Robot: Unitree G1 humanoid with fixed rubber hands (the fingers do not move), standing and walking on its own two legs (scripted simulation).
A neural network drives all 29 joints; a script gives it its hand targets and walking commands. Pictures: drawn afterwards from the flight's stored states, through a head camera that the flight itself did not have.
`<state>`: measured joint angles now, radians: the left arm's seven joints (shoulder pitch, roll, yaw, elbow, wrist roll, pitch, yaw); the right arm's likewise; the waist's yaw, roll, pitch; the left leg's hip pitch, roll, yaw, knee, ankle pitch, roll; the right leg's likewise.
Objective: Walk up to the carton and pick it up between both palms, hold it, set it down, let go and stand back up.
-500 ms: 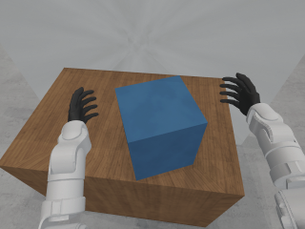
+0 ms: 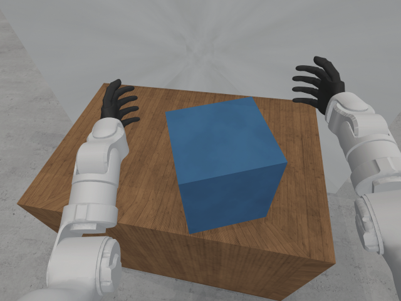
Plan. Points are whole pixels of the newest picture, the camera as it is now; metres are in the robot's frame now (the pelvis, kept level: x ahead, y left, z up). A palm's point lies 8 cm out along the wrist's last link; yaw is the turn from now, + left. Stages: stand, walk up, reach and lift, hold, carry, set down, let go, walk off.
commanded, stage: reach and lift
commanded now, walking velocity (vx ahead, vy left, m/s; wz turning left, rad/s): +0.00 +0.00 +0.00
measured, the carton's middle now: (219, 168) +0.42 +0.07 -0.03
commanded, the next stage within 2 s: none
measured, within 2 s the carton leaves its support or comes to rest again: neither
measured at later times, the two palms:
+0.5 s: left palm (131, 159) +0.35 +0.25 +0.05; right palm (304, 141) +0.46 -0.11 +0.06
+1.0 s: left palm (141, 169) +0.35 +0.23 +0.02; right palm (295, 145) +0.47 -0.10 +0.03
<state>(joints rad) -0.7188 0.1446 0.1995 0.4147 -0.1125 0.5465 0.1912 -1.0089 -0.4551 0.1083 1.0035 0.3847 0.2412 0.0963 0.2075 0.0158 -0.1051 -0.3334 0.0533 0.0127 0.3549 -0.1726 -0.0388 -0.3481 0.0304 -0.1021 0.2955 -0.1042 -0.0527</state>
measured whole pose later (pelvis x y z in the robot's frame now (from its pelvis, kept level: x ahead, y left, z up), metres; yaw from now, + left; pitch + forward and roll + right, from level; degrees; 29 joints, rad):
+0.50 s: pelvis +0.00 +0.01 -0.01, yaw +0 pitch +15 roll -1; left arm -0.61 0.06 0.18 0.80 -0.04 -0.02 0.17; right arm -0.89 -0.31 -0.01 1.26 0.19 -0.15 0.09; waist 0.21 0.00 -0.16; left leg -0.49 0.05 0.02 0.42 -0.19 -0.03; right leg -0.49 0.03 -0.10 0.34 -0.11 -0.05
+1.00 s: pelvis +0.01 +0.00 -0.01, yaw -1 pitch +20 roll -1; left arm -0.58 0.00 0.22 0.92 -0.02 -0.24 0.15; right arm -0.92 -0.27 0.04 1.38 0.21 -0.30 0.05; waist 0.23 0.01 -0.21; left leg -0.59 0.07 0.02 0.48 -0.22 -0.04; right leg -0.59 0.04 -0.10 0.38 -0.14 -0.05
